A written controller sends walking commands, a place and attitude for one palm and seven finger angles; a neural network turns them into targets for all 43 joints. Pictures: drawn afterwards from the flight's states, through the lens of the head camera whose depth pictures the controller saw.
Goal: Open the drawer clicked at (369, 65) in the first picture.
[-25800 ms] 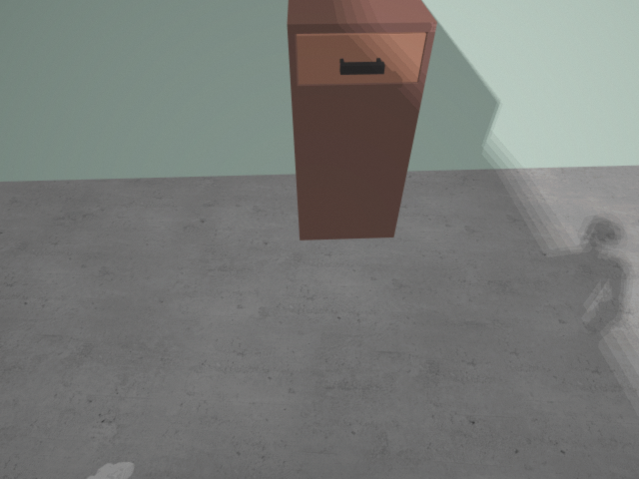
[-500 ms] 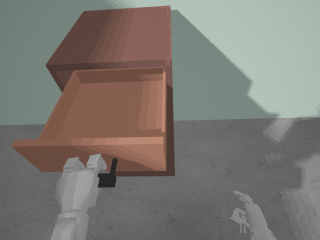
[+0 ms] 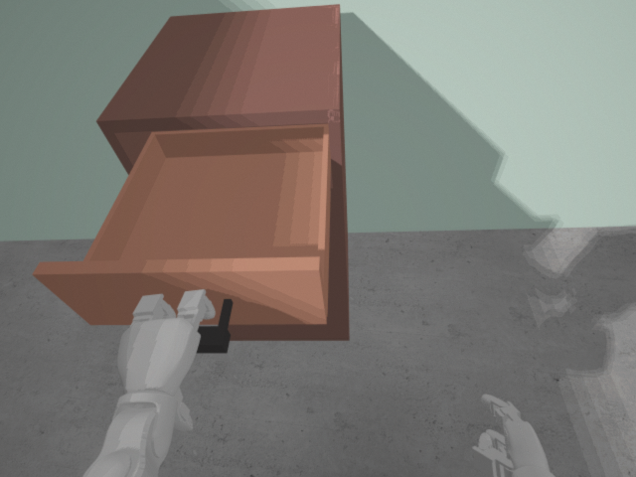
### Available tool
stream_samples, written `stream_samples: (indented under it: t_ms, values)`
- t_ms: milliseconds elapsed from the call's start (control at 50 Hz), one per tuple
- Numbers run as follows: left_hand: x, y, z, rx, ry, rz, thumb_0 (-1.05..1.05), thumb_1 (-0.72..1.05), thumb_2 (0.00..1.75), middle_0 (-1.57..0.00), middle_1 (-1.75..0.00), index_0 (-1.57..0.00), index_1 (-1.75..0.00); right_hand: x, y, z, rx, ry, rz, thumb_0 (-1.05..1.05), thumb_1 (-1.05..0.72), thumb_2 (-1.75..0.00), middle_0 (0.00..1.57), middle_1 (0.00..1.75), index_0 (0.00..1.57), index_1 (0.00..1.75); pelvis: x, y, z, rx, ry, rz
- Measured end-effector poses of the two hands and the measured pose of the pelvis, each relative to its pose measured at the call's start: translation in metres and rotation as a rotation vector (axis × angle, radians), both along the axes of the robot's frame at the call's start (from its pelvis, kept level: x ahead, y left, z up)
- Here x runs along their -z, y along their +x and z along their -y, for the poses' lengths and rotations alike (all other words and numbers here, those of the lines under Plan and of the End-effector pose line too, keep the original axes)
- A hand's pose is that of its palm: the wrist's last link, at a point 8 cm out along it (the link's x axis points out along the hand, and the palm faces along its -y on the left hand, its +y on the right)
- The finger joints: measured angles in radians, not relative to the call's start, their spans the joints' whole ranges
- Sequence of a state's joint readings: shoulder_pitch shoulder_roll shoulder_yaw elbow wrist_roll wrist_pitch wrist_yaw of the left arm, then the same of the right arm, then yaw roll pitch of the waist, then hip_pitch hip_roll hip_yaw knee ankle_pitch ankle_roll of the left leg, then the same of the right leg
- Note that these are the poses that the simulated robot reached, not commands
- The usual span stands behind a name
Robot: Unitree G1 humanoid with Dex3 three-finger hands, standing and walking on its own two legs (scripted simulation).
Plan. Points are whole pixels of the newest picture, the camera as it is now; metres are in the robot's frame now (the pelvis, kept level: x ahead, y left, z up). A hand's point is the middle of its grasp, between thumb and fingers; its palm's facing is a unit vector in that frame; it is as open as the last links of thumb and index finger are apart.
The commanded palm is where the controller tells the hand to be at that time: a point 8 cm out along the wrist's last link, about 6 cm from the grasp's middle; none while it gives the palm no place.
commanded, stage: lift the hand off the handle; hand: left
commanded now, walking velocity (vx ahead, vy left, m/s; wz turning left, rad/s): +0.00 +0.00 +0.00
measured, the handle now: (183, 323) +0.29 +0.22 +0.03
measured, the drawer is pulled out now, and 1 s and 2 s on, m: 0.30 0.30 0.30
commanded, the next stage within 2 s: draw the hand back to the body in 1.40 s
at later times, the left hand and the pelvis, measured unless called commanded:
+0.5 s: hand (168, 344) +0.25 +0.22 +0.04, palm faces +0.05 -0.09 -0.99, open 13.3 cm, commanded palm +0.23 +0.22 +0.12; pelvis +0.01 +0.01 +0.01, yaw +0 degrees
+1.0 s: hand (144, 289) +0.27 +0.22 +0.13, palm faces +0.15 -0.09 -0.98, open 13.8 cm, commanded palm +0.22 +0.22 +0.19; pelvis +0.02 +0.02 +0.02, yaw +0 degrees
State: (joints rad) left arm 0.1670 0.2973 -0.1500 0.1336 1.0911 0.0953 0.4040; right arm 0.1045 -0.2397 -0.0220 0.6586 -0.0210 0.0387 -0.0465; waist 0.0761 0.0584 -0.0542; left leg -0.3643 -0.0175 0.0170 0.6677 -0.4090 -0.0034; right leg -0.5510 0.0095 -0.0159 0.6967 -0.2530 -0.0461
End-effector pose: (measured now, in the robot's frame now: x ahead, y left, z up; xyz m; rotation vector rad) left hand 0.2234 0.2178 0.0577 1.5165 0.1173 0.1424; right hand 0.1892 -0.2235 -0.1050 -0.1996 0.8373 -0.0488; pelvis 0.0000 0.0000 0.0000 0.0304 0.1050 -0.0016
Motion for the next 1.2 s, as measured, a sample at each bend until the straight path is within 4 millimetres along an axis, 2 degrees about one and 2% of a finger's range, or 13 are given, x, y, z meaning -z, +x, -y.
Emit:
stream_samples:
  t_ms: [160,320,460,580,800,900,1040,1200]
  values:
    - [-0.002,0.004,-0.001,0.0,0.002,0.011,0.0,-0.49,0.3,-0.32,-1.2,-0.38,-1.26,0.003,0.002,-0.01,-0.006,0.014,-0.011,0.02,-0.91,-0.9,0.2,0.3,0.2,0.3,-0.001,0.001,-0.004,-0.007,-0.002,-0.001]
    - [-0.012,0.005,-0.002,0.01,-0.023,-0.01,0.0,-0.49,0.3,-0.33,-1.2,-0.41,-1.23,-0.01,0.018,-0.021,-0.017,0.025,0.042,0.02,-0.91,-0.9,0.2,0.3,0.2,0.3,-0.004,0.004,-0.009,-0.008,-0.007,0.029]
    - [-0.03,0.005,-0.005,0.028,-0.033,0.015,0.0,-0.49,0.3,-0.36,-1.22,-0.42,-1.22,-0.023,0.034,-0.031,-0.048,0.029,0.084,0.02,-0.91,-0.9,0.2,0.3,0.2,0.3,-0.009,0.008,-0.012,-0.007,-0.011,0.056]
    - [-0.053,0.004,-0.006,0.03,-0.045,0.057,0.0,-0.49,0.3,-0.37,-1.22,-0.42,-1.23,-0.03,0.044,-0.04,-0.074,0.044,0.093,0.02,-0.91,-0.9,0.2,0.3,0.2,0.3,-0.013,0.013,-0.015,-0.005,-0.017,0.076]
    - [-0.091,0.003,-0.006,0.03,-0.055,0.102,0.0,-0.49,0.3,-0.36,-1.22,-0.39,-1.23,-0.036,0.055,-0.055,-0.121,0.081,0.083,0.02,-0.91,-0.9,0.2,0.3,0.2,0.3,-0.019,0.019,-0.018,-0.005,-0.024,0.109]
    - [-0.112,0.011,-0.004,0.04,-0.042,0.144,0.0,-0.49,0.3,-0.34,-1.21,-0.36,-1.21,-0.038,0.059,-0.059,-0.14,0.094,0.077,0.02,-0.91,-0.9,0.2,0.3,0.2,0.3,-0.021,0.019,-0.018,-0.008,-0.025,0.122]
    - [-0.129,0.024,-0.006,0.038,-0.039,0.13,0.0,-0.49,0.3,-0.33,-1.2,-0.33,-1.2,-0.042,0.061,-0.059,-0.136,0.117,0.082,0.02,-0.91,-0.9,0.2,0.3,0.2,0.3,-0.023,0.02,-0.016,-0.002,-0.026,0.132]
    - [-0.148,0.018,-0.006,0.065,-0.035,0.138,0.0,-0.49,0.3,-0.32,-1.2,-0.32,-1.2,-0.044,0.061,-0.049,-0.133,0.113,0.082,0.02,-0.91,-0.9,0.2,0.3,0.2,0.3,-0.024,0.021,-0.015,-0.002,-0.027,0.143]
